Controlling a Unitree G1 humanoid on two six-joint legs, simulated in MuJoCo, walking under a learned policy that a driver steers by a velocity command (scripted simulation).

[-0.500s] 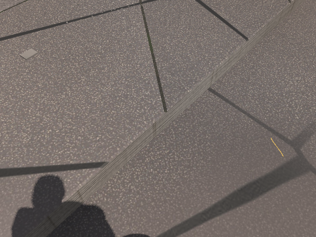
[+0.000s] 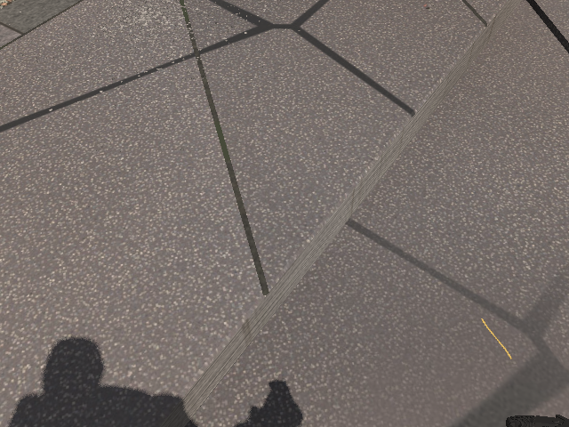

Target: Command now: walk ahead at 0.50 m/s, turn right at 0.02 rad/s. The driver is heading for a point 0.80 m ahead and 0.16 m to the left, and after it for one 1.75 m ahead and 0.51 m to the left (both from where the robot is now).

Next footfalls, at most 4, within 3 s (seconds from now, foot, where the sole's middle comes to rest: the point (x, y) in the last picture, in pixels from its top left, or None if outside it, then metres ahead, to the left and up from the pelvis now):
0.10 left None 0.25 0.14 -0.78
0.60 right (333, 414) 0.50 -0.02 -0.78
1.16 left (176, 301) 0.70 0.36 -0.65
1.82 right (252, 259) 0.83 0.20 -0.65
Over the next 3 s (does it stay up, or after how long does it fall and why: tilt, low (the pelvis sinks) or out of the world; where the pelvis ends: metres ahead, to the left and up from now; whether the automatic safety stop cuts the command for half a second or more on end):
stays up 0.97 0.44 0.10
